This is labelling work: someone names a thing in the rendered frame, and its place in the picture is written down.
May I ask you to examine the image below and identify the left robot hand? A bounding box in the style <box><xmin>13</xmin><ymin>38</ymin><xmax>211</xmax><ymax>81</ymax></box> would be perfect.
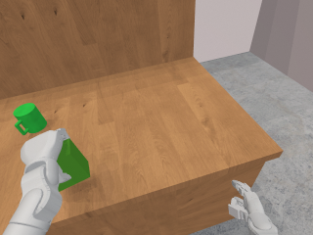
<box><xmin>21</xmin><ymin>128</ymin><xmax>71</xmax><ymax>184</ymax></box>

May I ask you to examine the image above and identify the right robot forearm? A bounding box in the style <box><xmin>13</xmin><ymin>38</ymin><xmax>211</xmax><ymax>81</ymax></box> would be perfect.
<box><xmin>247</xmin><ymin>211</ymin><xmax>278</xmax><ymax>235</ymax></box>

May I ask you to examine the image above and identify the right robot hand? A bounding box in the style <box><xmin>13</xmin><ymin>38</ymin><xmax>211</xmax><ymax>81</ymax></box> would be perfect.
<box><xmin>228</xmin><ymin>180</ymin><xmax>265</xmax><ymax>223</ymax></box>

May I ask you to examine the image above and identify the sponge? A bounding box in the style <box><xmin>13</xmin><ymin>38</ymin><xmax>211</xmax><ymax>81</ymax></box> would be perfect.
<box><xmin>57</xmin><ymin>139</ymin><xmax>91</xmax><ymax>192</ymax></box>

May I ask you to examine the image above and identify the table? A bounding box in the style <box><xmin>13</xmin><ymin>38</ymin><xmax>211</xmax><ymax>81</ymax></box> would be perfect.
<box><xmin>0</xmin><ymin>0</ymin><xmax>284</xmax><ymax>235</ymax></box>

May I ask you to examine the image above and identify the left robot forearm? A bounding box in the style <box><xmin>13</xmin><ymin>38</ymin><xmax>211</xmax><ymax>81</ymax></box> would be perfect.
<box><xmin>2</xmin><ymin>158</ymin><xmax>63</xmax><ymax>235</ymax></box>

